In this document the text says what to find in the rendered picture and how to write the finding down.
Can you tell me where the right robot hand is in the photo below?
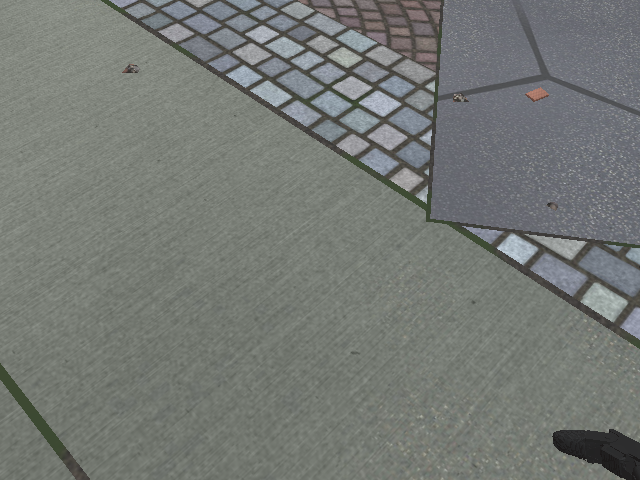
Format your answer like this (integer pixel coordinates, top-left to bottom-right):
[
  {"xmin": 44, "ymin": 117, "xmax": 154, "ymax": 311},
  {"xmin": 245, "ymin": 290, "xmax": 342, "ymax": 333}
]
[{"xmin": 552, "ymin": 429, "xmax": 640, "ymax": 480}]

